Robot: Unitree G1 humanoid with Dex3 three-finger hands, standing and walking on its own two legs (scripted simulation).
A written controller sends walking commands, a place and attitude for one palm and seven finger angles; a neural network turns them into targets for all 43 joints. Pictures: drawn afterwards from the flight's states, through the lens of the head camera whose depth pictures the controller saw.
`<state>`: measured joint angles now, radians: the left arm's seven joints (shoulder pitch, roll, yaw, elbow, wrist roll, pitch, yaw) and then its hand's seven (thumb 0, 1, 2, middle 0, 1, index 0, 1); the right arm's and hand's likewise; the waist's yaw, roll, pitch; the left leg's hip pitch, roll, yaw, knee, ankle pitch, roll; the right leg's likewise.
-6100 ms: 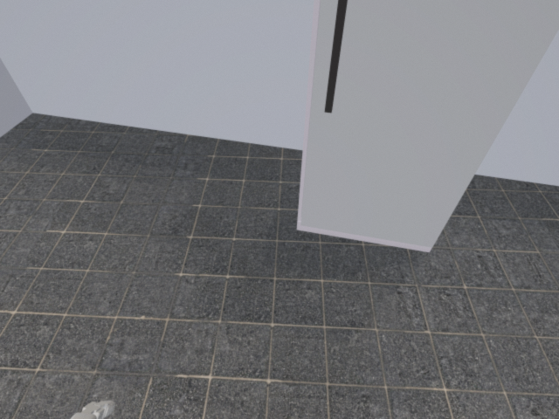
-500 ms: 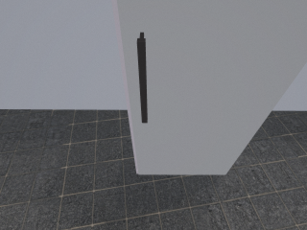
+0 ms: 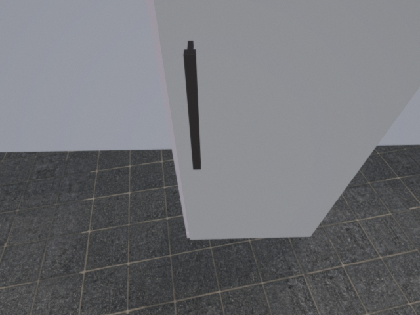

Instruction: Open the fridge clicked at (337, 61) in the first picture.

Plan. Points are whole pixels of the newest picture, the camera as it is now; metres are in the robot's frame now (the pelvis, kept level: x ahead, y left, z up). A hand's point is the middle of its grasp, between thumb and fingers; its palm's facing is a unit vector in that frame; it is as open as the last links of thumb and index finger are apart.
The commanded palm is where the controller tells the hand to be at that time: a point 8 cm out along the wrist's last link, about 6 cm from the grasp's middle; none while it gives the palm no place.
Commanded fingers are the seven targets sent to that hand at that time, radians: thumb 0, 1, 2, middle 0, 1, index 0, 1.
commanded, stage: look again from close up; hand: left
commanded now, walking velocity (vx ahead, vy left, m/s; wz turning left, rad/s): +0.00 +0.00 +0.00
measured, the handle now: (194, 115) +0.51 +0.06 +0.10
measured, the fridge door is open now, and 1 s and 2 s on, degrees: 0 0 0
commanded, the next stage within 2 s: shuffle to correct the standing spot in 0.86 s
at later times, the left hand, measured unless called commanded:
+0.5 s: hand out of the picture -0.02 +0.21 -0.18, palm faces +0.01 -0.98 -0.21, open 7.4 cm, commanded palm none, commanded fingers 0.00 0.90 0.90 -0.20 -0.30 -0.20 -0.30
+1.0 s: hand out of the picture -0.03 +0.21 -0.17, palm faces +0.01 -0.98 -0.22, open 7.4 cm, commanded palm none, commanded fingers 0.00 0.90 0.90 -0.20 -0.30 -0.20 -0.30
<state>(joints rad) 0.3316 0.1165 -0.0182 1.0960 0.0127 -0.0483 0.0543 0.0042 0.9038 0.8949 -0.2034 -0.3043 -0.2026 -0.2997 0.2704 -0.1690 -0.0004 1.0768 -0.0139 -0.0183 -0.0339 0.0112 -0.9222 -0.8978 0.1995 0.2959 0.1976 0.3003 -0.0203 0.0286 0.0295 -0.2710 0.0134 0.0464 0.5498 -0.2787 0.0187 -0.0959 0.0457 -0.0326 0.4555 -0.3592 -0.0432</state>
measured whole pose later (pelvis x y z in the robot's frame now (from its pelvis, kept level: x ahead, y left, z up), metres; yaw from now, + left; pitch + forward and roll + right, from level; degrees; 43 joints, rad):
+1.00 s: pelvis -0.02 +0.02 +0.01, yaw +0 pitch -1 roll +0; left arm 0.30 0.21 -0.02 1.10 0.02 -0.01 0.03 0.00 0.90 0.90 -0.20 -0.30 -0.20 -0.30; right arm 0.21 -0.20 0.01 1.11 -0.01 -0.03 -0.03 0.00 -0.90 -0.90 0.20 0.30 0.20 0.30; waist 0.01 -0.02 0.01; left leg -0.23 -0.04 0.07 0.42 -0.18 0.06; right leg -0.11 -0.01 -0.02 0.43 -0.32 0.00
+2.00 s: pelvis +0.04 -0.11 +0.01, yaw +4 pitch +1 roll -3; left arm 0.18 0.21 0.07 0.96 0.03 0.06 -0.01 0.00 0.91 0.90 -0.20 -0.30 -0.20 -0.30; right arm 0.28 -0.15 -0.05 1.04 -0.04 0.00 -0.04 0.00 -0.91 -0.90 0.21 0.30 0.20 0.30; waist -0.04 0.01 0.05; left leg -0.28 0.14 0.09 0.49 -0.22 -0.03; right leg -0.44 -0.08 -0.03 0.76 -0.31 0.06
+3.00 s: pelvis +0.01 -0.14 +0.01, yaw +6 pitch -2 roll +0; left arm 0.30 0.14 0.00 1.11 0.01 0.00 0.03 0.01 0.91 0.90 -0.20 -0.30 -0.20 -0.30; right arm 0.29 -0.14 0.00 1.12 -0.01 0.01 -0.03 0.00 -0.92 -0.90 0.20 0.30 0.20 0.30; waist 0.00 -0.02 0.02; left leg -0.21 -0.02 0.11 0.40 -0.16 0.05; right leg -0.14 -0.01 -0.05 0.44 -0.27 -0.01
